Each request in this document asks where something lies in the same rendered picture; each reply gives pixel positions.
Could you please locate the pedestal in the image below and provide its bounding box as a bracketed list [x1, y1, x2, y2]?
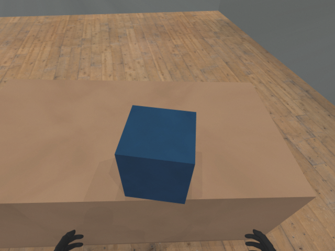
[0, 79, 316, 248]

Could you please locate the left robot hand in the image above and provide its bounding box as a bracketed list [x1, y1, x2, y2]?
[54, 230, 84, 251]

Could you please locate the carton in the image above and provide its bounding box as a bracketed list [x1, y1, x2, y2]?
[115, 105, 196, 204]

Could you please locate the right robot hand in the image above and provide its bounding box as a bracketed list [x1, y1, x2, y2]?
[245, 229, 276, 251]

